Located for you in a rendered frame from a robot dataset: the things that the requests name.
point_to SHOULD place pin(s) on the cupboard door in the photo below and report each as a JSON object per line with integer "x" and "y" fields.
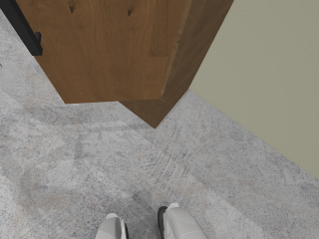
{"x": 98, "y": 51}

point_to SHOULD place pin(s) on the left robot thigh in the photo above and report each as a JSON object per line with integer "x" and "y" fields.
{"x": 112, "y": 228}

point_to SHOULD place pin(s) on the handle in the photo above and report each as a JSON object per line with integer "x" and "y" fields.
{"x": 18, "y": 21}

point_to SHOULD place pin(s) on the robot left shin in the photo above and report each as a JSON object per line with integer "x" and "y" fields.
{"x": 112, "y": 215}

